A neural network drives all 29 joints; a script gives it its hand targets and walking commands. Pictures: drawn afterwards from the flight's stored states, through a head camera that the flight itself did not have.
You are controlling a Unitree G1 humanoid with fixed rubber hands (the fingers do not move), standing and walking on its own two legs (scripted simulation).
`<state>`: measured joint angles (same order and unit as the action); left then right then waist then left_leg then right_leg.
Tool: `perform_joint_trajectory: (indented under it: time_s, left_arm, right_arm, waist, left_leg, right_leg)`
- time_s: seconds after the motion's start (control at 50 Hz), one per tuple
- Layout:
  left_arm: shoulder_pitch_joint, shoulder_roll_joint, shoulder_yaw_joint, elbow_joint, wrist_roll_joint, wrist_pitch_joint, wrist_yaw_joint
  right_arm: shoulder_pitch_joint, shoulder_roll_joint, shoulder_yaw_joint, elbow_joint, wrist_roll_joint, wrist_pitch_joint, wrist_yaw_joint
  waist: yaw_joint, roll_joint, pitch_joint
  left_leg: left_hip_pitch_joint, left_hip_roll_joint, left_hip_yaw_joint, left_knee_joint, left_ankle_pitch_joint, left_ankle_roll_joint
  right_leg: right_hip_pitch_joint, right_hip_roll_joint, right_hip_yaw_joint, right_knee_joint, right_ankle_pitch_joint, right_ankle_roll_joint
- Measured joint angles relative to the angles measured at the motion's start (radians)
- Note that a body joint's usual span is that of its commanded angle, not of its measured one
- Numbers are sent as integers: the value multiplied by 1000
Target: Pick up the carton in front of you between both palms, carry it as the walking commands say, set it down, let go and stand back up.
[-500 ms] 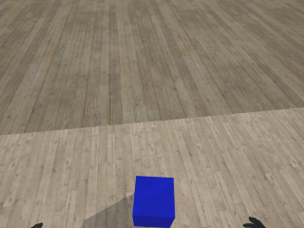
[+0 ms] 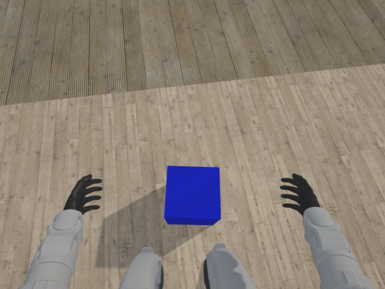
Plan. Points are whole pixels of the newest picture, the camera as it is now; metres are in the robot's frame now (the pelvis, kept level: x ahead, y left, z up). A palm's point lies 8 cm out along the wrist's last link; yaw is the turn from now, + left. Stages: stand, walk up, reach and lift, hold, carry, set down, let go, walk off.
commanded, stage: reach and lift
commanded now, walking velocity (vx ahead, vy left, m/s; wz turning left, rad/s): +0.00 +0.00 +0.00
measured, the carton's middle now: (191, 197) +0.40 -0.04 -0.59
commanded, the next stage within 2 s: none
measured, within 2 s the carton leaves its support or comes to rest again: neither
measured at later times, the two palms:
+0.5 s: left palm (127, 157) +0.43 +0.15 -0.16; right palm (267, 162) +0.41 -0.23 -0.16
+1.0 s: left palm (139, 186) +0.42 +0.16 -0.41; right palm (246, 188) +0.39 -0.23 -0.40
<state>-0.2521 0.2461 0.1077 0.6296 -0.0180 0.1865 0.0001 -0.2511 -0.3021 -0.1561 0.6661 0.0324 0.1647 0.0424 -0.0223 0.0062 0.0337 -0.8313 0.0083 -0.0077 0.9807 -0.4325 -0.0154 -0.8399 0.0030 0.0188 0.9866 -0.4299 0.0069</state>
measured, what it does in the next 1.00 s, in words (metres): lowers itself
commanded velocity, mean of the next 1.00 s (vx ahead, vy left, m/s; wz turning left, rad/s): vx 0.00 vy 0.00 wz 0.00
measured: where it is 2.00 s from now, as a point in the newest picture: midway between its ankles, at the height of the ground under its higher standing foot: outside the picture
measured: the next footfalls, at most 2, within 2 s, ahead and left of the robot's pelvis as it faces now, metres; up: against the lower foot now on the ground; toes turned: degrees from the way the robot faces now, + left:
none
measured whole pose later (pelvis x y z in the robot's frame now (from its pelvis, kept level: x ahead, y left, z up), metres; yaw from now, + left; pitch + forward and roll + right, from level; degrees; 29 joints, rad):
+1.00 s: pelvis -0.07 +0.00 -0.25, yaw +0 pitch +49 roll +0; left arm -1.02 0.24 0.13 0.80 -0.11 0.06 0.13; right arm -1.00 -0.31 -0.22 0.85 0.17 0.02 -0.04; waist -0.05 0.02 -0.01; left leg -2.17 -0.05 -0.05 1.85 -0.54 -0.04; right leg -2.18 0.04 0.04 1.85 -0.53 0.04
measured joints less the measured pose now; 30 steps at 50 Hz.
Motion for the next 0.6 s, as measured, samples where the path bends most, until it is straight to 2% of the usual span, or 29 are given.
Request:
perform_joint_trajectory:
  time_s: [0.2,0.4,0.48,0.6]
  left_arm:
    - [-378,-21,45,114,-19,-3,35]
    - [-774,-18,125,274,0,-5,55]
    - [-835,-31,164,298,39,-33,53]
    - [-814,-53,205,316,83,-96,49]
  right_arm:
    - [-369,19,-45,110,36,-10,-24]
    - [-745,31,-117,238,9,-11,-46]
    - [-797,50,-151,249,-25,-34,-50]
    - [-778,84,-198,260,-69,-92,-48]
  waist:
    - [-14,4,-22]
    - [-21,13,-34]
    - [-23,15,-56]
    - [-26,15,-119]
  left_leg:
    - [-356,-6,-15,126,50,-11]
    - [-634,-11,-25,194,101,-18]
    - [-706,-14,-28,196,109,-20]
    - [-819,-19,-30,236,86,-21]
  right_leg:
    - [-356,6,0,127,49,-3]
    - [-635,14,2,194,104,-1]
    - [-708,16,4,195,113,-1]
    - [-823,18,7,237,90,-1]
